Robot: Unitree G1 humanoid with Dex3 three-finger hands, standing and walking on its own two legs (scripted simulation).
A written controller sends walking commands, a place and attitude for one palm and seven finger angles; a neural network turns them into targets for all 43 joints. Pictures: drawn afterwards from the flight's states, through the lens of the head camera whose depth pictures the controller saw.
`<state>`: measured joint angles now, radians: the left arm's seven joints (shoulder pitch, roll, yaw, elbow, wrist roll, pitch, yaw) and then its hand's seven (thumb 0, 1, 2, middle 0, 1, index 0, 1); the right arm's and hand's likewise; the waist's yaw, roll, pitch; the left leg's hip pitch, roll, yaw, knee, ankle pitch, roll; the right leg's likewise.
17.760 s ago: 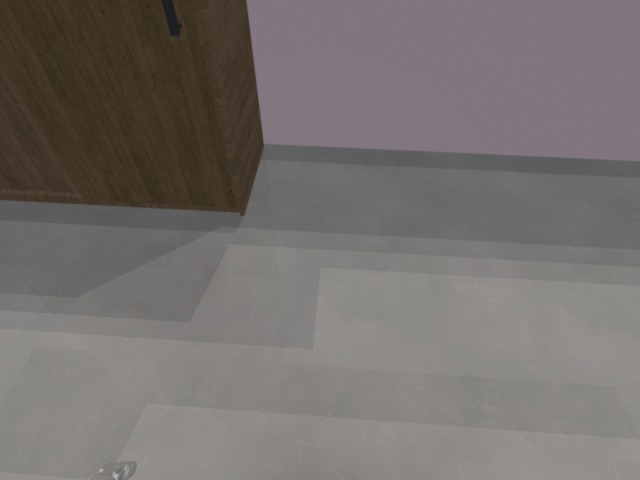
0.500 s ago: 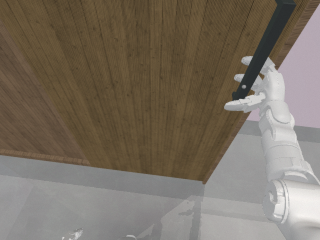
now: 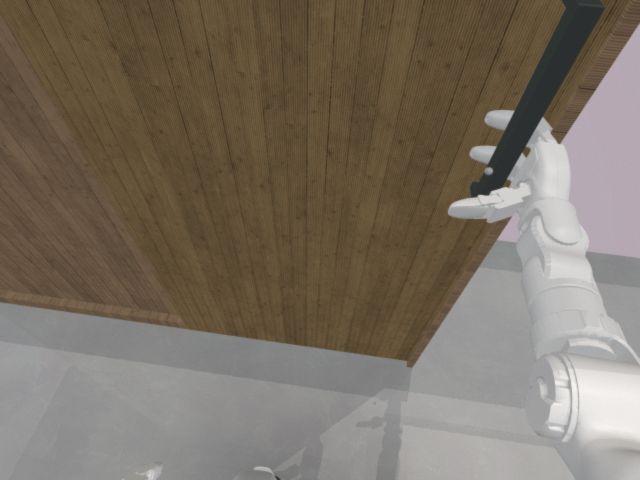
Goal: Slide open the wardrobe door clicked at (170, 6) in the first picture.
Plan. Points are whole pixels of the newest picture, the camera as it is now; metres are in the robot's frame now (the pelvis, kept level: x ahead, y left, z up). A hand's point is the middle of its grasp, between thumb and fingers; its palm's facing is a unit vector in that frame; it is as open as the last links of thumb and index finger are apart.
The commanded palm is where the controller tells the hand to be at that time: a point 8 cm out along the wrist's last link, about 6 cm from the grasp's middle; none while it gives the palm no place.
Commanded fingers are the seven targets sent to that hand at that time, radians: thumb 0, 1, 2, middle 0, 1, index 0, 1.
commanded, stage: slide the fingers in behind the handle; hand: right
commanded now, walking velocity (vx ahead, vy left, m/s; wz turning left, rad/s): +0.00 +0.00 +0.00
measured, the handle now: (515, 122) +0.52 -0.16 +0.19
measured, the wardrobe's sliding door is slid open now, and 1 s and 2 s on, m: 0.00 0.00 0.00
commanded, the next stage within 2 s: grip the handle and tug to test in 0.12 s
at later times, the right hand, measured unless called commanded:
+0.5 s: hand (487, 169) +0.48 -0.13 +0.15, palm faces +0.01 +1.00 -0.01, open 12.1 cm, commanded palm +0.45 -0.18 +0.15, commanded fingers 0.00 -0.20 -0.60 0.38 1.30 0.38 1.30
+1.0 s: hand (487, 169) +0.48 -0.13 +0.14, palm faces +0.00 +1.00 +0.01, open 5.4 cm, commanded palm +0.45 -0.18 +0.15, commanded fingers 0.00 -0.90 -0.90 0.45 1.40 0.45 1.40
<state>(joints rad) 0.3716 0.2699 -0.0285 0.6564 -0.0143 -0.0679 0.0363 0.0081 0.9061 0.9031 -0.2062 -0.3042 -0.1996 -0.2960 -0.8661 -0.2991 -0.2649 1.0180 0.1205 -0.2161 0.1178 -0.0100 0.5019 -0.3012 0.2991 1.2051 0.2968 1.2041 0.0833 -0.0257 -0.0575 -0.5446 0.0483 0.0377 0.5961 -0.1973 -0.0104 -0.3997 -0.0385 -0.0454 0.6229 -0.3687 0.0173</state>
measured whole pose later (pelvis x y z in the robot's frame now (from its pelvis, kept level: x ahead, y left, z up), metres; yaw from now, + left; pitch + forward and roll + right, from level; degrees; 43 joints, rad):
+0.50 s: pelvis +0.00 +0.00 +0.00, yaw -1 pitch +9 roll +0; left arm 0.36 0.27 -0.03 0.66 -0.01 -0.07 0.03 0.01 0.91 0.90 -0.21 -0.30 -0.20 -0.30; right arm -0.89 -0.29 -0.24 1.03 0.12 -0.21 0.10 -0.01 0.21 -0.42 0.33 1.24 0.32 1.25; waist 0.07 -0.03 -0.06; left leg -0.54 0.05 0.05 0.60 -0.21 -0.01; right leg -0.40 -0.04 -0.03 0.62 -0.37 0.02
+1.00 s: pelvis +0.01 +0.00 +0.00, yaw +0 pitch +9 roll +0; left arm 0.37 0.27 -0.03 0.65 -0.01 -0.06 0.04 0.01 0.91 0.90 -0.21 -0.30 -0.20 -0.30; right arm -0.87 -0.28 -0.26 1.01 0.12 -0.21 0.11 0.02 -0.73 -0.84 0.43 1.39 0.42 1.39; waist 0.08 -0.03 -0.06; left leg -0.54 0.05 0.04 0.60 -0.21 -0.01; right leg -0.40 -0.04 -0.04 0.62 -0.38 0.02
